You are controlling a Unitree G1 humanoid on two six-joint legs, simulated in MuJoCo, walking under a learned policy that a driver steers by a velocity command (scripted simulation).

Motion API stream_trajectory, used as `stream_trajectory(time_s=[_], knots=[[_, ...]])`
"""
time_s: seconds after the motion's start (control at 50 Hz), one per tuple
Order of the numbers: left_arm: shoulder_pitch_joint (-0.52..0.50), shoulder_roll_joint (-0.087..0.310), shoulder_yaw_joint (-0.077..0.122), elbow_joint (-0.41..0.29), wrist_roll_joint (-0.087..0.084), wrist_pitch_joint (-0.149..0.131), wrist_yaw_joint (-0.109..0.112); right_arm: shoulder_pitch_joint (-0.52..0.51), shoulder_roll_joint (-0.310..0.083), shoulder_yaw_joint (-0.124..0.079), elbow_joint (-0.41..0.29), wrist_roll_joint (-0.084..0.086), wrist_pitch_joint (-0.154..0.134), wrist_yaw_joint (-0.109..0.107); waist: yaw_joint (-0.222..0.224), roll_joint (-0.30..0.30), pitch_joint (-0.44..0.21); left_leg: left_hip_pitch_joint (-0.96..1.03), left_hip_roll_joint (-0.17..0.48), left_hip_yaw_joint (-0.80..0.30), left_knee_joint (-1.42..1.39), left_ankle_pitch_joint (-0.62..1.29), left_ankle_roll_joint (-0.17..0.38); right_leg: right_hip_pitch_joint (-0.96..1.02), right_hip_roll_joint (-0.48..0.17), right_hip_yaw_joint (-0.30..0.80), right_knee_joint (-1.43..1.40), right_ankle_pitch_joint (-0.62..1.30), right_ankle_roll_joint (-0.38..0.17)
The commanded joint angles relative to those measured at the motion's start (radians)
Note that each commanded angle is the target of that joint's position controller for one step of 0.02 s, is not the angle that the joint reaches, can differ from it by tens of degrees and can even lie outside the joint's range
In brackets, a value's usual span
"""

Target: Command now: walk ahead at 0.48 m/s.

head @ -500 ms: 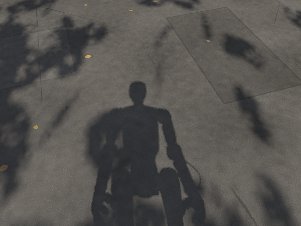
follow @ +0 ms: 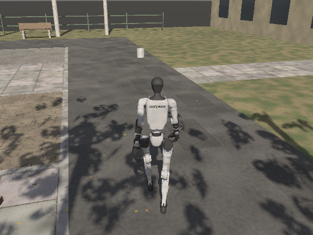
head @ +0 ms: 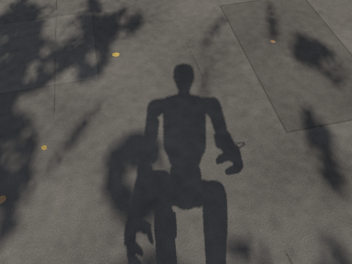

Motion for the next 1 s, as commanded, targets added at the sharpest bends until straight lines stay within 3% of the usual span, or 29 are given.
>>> stream_trajectory(time_s=[0.02,0.04,0.06,0.08,0.1,0.12,0.14,0.18,0.24,0.3,0.36,0.46,0.52,0.56,0.58,0.6,0.62,0.64,0.66,0.68,0.72,0.78,0.82,0.92,1.0], knots=[[-0.022,0.188,0.035,-0.032,-0.006,-0.004,0.005,0.341,-0.127,-0.046,0.06,0.003,-0.02,-0.023,-0.212,-0.129,-0.126,0.423,-0.046,-0.01,-0.113,0.036,0.063,-0.142,-0.239,0.033,0.438,1.22,-0.041],[-0.036,0.168,0.031,-0.05,-0.011,-0.003,-0.004,0.48,-0.175,-0.065,0.095,-0.017,-0.025,-0.032,-0.26,-0.077,-0.202,0.637,0.081,-0.147,-0.147,-0.073,0.098,-0.305,-0.2,0.019,0.678,0.934,-0.041],[0.019,0.055,0.013,-0.077,-0.014,0.001,-0.013,0.535,-0.251,-0.08,0.098,-0.039,-0.027,-0.028,-0.201,0.112,-0.284,0.828,0.367,-0.559,-0.184,-0.154,0.186,-0.582,-0.049,-0.027,1.043,0.083,-0.022],[0.043,0.116,0.037,-0.075,-0.019,0.01,-0.019,0.475,-0.242,-0.084,0.099,-0.008,-0.016,-0.015,-0.167,0.122,-0.29,0.813,0.43,-0.876,-0.358,-0.32,0.279,-0.769,0.017,0.068,1.228,-0.066,-0.028],[-0.055,0.152,0.046,-0.108,-0.004,0.013,-0.019,0.347,-0.18,-0.068,0.074,0.009,-0.018,-0.012,-0.117,0.049,-0.111,0.656,0.405,-0.737,-0.415,-0.431,0.243,-0.838,-0.063,0.082,1.202,0.032,-0.041],[-0.13,0.152,0.05,-0.127,0.003,0.01,-0.025,0.285,-0.112,-0.05,0.062,0.01,-0.029,-0.006,-0.103,-0.005,-0.018,0.512,0.363,-0.627,-0.457,-0.351,0.214,-0.816,-0.091,0.073,1.151,0.095,-0.041],[-0.143,0.13,0.051,-0.127,0.003,0.014,-0.027,0.276,-0.076,-0.038,0.07,0.001,-0.041,-0.006,-0.066,-0.045,0.021,0.419,0.32,-0.531,-0.475,-0.224,0.18,-0.764,-0.119,0.074,1.096,0.123,-0.036],[-0.116,0.082,0.046,-0.12,0.018,0.037,-0.038,0.323,-0.049,-0.023,0.102,-0.002,-0.062,-0.016,-0.022,-0.028,0.015,0.333,0.26,-0.391,-0.485,-0.04,0.138,-0.67,-0.144,0.07,1.007,0.129,-0.012],[-0.19,0.088,0.052,-0.153,0.019,0.057,-0.048,0.406,-0.088,-0.024,0.13,0.002,-0.079,-0.021,-0.016,0.012,0.028,0.343,0.226,-0.293,-0.497,0.115,0.121,-0.73,-0.157,0.027,0.918,0.178,0.013],[-0.351,0.106,0.055,-0.21,0.013,0.064,-0.055,0.477,-0.097,-0.019,0.139,0.004,-0.076,-0.02,-0.053,0.028,0.05,0.401,0.2,-0.237,-0.508,0.234,0.09,-0.838,-0.168,-0.014,0.79,0.291,0.035],[-0.48,0.095,0.047,-0.254,0.003,0.062,-0.059,0.537,-0.087,-0.009,0.147,0.005,-0.074,-0.022,-0.088,0.043,0.049,0.449,0.176,-0.188,-0.489,0.367,0.055,-0.836,-0.145,-0.052,0.616,0.379,0.047],[-0.627,0.099,0.04,-0.306,-0.002,0.055,-0.057,0.631,-0.094,-0.004,0.172,-0.003,-0.07,-0.035,-0.134,0.064,0.048,0.611,0.21,-0.205,-0.43,0.51,0.062,-0.835,-0.098,-0.078,0.437,0.389,0.031],[-0.607,0.123,0.047,-0.321,-0.003,0.039,-0.051,0.593,-0.123,-0.01,0.163,-0.013,-0.065,-0.043,-0.094,0.072,0.027,0.68,0.239,-0.228,-0.33,0.686,0.081,-0.767,-0.068,-0.065,0.367,0.285,0.002],[-0.425,0.16,0.066,-0.269,-0.003,0.024,-0.035,0.552,-0.144,-0.017,0.152,-0.012,-0.064,-0.04,-0.014,0.079,-0.063,0.652,0.218,-0.224,-0.14,0.84,0.06,-0.524,-0.016,-0.073,0.294,0.238,-0.028],[-0.264,0.193,0.081,-0.224,0.009,0.012,-0.024,0.525,-0.141,-0.016,0.142,0.0,-0.064,-0.036,0.06,0.06,-0.147,0.537,0.184,-0.203,0.043,0.719,0.043,-0.284,-0.054,-0.04,0.232,0.308,-0.052],[-0.1,0.287,0.106,-0.206,0.039,0.005,-0.01,0.518,-0.094,-0.004,0.1,0.015,-0.068,-0.031,0.105,-0.041,-0.289,0.328,0.119,-0.17,0.332,0.34,0.028,-0.021,-0.298,0.208,0.229,0.235,-0.096],[-0.111,0.346,0.122,-0.213,0.044,0.016,-0.021,0.664,0.002,0.008,0.097,0.056,-0.054,-0.034,0.023,-0.238,-0.399,0.011,-0.038,-0.119,0.65,-0.395,-0.004,0.174,-0.547,0.624,0.14,0.224,-0.226],[-0.195,0.258,0.108,-0.233,0.014,0.028,-0.03,0.579,-0.116,-0.023,0.1,0.021,-0.041,-0.042,0.011,-0.052,-0.299,-0.047,0.032,-0.2,0.706,-0.314,0.009,0.043,-0.487,0.597,0.093,0.109,-0.192],[-0.293,0.195,0.088,-0.247,0.007,0.024,-0.032,0.496,-0.109,-0.029,0.074,0.014,-0.041,-0.035,-0.019,-0.035,-0.152,-0.055,0.064,-0.205,0.67,-0.224,0.007,-0.116,-0.446,0.439,0.045,0.117,-0.157],[-0.333,0.16,0.079,-0.247,0.009,0.016,-0.034,0.464,-0.083,-0.029,0.065,0.01,-0.038,-0.03,-0.041,-0.022,-0.079,-0.035,0.095,-0.201,0.633,-0.176,0.003,-0.223,-0.403,0.327,0.006,0.193,-0.126],[-0.314,0.121,0.068,-0.222,0.002,0.004,-0.021,0.467,-0.057,-0.035,0.061,-0.013,-0.011,-0.013,-0.081,-0.065,-0.034,0.019,0.123,-0.189,0.586,-0.146,-0.011,-0.335,-0.339,0.167,-0.029,0.282,-0.077],[-0.25,0.137,0.072,-0.197,-0.009,-0.018,-0.017,0.422,-0.034,-0.041,0.03,-0.017,0.017,0.005,-0.099,-0.076,-0.027,-0.026,0.132,-0.167,0.567,-0.088,-0.024,-0.34,-0.324,0.053,-0.049,0.41,-0.064],[-0.223,0.15,0.074,-0.192,-0.006,-0.022,-0.016,0.348,-0.038,-0.042,-0.001,-0.018,0.026,0.013,-0.094,-0.077,-0.011,-0.095,0.142,-0.155,0.537,-0.019,-0.032,-0.328,-0.316,-0.01,-0.059,0.453,-0.058],[-0.167,0.159,0.07,-0.18,-0.002,-0.022,-0.013,0.151,-0.04,-0.031,-0.078,-0.014,0.023,0.032,-0.062,-0.078,0.03,-0.119,0.126,-0.093,0.263,0.141,-0.043,-0.293,-0.284,-0.142,-0.053,0.57,-0.041],[-0.1,0.195,0.076,-0.161,0.0,-0.012,-0.001,0.032,-0.046,-0.023,-0.131,-0.021,0.02,0.042,-0.028,-0.079,0.043,-0.09,0.102,-0.019,0.09,0.118,-0.012,-0.176,-0.325,-0.195,-0.026,0.667,-0.041]])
